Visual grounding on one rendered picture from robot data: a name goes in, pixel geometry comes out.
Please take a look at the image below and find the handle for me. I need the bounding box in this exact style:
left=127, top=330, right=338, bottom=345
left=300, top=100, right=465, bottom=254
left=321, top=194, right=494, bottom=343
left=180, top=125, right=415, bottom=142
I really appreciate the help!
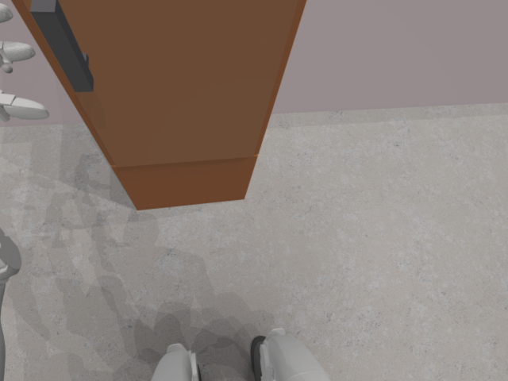
left=30, top=0, right=94, bottom=92

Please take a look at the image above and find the right robot shin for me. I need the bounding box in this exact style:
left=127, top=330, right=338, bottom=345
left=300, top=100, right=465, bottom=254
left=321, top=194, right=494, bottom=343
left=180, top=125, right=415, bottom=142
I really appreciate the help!
left=260, top=329, right=286, bottom=381

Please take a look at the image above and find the robot left thigh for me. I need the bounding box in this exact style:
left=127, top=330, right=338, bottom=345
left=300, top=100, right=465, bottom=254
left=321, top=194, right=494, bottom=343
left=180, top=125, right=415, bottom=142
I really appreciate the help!
left=151, top=350, right=199, bottom=381

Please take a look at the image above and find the cupboard door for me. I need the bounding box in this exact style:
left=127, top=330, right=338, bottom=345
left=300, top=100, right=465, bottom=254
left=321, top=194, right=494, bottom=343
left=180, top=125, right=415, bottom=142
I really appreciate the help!
left=22, top=0, right=298, bottom=167

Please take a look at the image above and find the left robot hand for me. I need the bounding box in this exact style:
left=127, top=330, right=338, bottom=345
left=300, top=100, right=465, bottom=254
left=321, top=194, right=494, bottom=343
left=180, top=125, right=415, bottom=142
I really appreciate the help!
left=0, top=3, right=49, bottom=122

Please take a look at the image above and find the left robot upper arm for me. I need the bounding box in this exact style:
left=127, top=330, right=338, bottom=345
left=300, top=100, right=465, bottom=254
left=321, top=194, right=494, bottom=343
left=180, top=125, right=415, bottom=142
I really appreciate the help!
left=0, top=228, right=21, bottom=381

